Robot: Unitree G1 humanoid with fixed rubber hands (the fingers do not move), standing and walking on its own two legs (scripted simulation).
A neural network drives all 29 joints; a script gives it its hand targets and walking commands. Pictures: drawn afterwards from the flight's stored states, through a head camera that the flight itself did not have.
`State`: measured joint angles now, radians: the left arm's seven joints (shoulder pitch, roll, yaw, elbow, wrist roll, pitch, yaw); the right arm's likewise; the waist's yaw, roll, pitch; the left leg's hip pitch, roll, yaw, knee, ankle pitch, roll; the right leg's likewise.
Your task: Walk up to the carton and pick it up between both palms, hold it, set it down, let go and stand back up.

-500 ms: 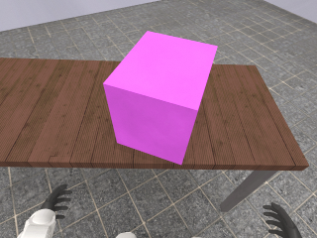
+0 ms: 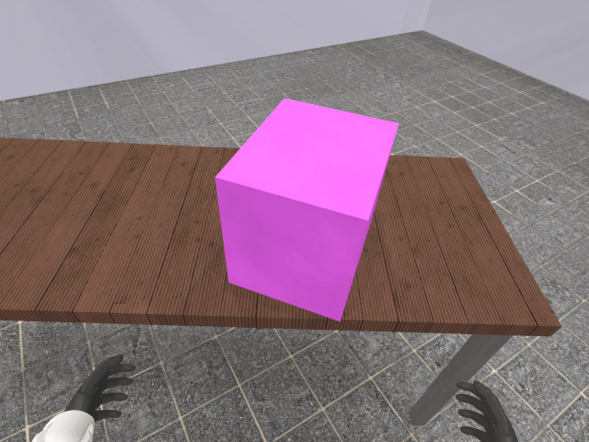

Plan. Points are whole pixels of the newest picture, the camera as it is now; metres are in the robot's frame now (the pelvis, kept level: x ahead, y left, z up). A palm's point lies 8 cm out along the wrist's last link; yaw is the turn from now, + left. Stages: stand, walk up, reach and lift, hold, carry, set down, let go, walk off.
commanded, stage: reach and lift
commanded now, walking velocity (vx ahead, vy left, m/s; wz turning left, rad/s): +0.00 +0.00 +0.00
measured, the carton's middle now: (311, 205) +0.50 +0.00 +0.04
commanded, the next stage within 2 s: none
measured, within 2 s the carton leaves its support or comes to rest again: neither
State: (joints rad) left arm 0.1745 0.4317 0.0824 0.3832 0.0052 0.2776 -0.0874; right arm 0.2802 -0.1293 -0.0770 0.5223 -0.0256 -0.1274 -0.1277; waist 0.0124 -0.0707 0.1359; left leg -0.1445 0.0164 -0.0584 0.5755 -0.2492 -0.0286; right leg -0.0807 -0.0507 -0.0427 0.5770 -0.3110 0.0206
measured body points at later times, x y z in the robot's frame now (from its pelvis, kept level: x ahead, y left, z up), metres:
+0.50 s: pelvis +0.01 +0.00 +0.00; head -0.01 +0.02 +0.45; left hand +0.22 +0.29 +0.01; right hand +0.18 -0.19 +0.01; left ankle +0.06 +0.14 -0.73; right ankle +0.02 -0.14 -0.73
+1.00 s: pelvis +0.05 +0.01 +0.01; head +0.07 +0.05 +0.45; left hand +0.25 +0.29 +0.03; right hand +0.22 -0.15 +0.04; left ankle +0.06 +0.14 -0.73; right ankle +0.02 -0.14 -0.73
